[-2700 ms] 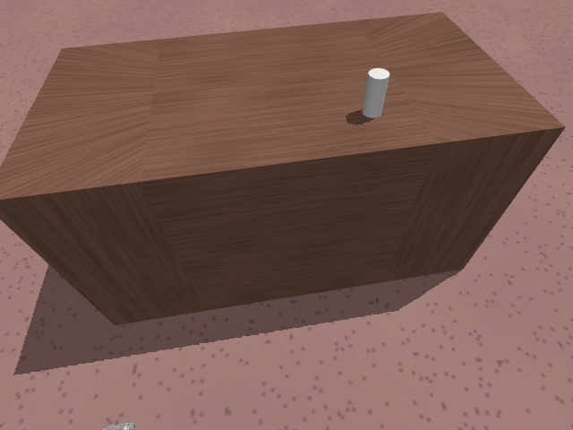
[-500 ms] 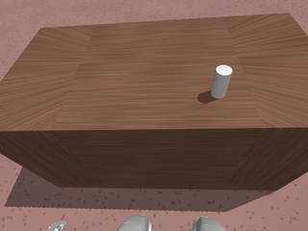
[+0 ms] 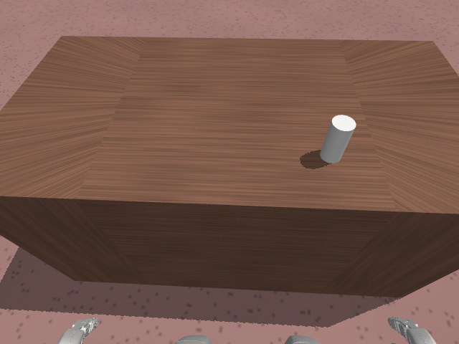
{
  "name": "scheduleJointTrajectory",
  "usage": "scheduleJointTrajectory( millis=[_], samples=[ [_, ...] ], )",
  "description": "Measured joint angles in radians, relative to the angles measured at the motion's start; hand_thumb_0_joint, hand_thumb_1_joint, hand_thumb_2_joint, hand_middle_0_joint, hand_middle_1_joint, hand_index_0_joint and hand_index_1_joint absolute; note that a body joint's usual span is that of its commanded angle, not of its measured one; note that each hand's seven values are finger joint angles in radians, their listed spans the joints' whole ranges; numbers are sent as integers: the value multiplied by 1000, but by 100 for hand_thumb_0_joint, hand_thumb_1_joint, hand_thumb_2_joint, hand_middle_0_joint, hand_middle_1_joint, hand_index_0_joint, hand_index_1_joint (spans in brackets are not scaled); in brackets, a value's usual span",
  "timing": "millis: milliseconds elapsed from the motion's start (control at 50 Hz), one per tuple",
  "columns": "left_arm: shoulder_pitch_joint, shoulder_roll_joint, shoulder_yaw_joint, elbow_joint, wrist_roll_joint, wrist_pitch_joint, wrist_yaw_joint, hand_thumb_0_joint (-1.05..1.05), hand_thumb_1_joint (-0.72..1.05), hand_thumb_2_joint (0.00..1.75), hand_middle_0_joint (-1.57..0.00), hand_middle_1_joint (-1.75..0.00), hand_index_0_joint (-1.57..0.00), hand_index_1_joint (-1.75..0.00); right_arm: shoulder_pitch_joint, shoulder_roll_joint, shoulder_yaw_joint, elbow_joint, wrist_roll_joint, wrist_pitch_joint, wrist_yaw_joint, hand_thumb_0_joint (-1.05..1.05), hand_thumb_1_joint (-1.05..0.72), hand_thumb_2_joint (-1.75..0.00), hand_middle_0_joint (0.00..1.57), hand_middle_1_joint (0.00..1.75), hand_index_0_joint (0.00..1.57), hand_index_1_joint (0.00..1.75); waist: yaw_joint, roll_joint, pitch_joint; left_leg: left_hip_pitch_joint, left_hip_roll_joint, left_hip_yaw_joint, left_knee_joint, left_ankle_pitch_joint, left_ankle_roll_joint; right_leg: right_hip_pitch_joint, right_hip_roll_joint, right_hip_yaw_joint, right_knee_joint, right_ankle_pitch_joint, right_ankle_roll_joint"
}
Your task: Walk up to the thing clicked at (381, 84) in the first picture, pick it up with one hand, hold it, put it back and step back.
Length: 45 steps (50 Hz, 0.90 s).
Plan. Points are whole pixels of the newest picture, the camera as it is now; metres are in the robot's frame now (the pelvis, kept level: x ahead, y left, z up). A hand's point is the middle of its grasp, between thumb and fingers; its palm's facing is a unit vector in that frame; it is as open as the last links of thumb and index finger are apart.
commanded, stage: walk up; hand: right
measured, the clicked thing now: (336, 140) +0.52 -0.20 -0.01
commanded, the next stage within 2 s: stand in 0.74 s
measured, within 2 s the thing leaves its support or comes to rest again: neither
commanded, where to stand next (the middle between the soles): +0.07 +0.02 m, yaw -1 degrees
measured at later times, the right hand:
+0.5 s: hand out of the picture +0.10 -0.25 -0.14, palm faces -0.02 +0.95 -0.32, open 7.4 cm
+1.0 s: hand out of the picture +0.09 -0.26 -0.14, palm faces -0.02 +0.95 -0.32, open 7.4 cm
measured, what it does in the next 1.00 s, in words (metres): stands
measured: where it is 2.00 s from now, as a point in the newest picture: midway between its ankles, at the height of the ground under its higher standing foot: outside the picture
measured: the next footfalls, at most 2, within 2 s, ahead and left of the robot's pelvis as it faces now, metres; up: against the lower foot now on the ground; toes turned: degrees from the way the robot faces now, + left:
none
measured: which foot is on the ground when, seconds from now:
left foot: down 0.00-1.00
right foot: down 0.00-1.00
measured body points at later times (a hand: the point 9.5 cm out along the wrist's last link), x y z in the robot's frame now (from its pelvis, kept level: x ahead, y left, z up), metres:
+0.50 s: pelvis +0.00 +0.00 +0.02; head +0.01 +0.00 +0.47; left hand +0.09 +0.31 -0.11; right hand +0.10 -0.30 -0.11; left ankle +0.00 +0.12 -0.73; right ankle +0.02 -0.14 -0.73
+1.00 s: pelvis +0.01 -0.01 +0.02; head +0.02 -0.01 +0.47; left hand +0.09 +0.29 -0.11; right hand +0.09 -0.31 -0.11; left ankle +0.00 +0.12 -0.73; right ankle +0.02 -0.14 -0.73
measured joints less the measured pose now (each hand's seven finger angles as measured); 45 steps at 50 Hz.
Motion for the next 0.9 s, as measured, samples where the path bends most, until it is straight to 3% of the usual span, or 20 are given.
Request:
scheduleJointTrajectory(
  millis=[360,740,900],
  samples=[
    [-18,-24,-1,106,4,4,-6,1,91,90,-20,-30,-20,-30,-24,21,2,100,-1,7,6,1,-90,-90,20,30,20,30,0,0,-17,118,-8,5,-216,106,-3,111,-2,-2,-200,97,6],
    [-28,-37,12,124,15,6,-7,1,91,90,-20,-30,-20,-30,3,19,-6,125,-5,7,3,1,-90,-90,20,30,20,30,-13,6,-32,142,-2,6,-268,130,-9,130,4,-2,-244,117,2],
    [-23,-37,6,132,4,15,-11,1,91,90,-20,-30,-20,-30,10,32,10,139,-10,-17,-5,1,-90,-90,20,30,20,30,-20,-6,-37,164,1,5,-303,143,-16,144,8,-4,-263,121,-3]
  ],
)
